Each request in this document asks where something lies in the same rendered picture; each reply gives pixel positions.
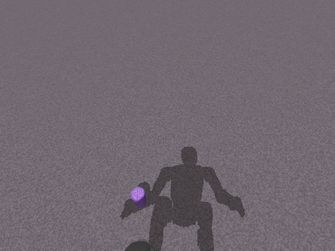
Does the cup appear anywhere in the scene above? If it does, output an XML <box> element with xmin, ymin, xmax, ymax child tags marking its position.
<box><xmin>130</xmin><ymin>187</ymin><xmax>146</xmax><ymax>208</ymax></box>

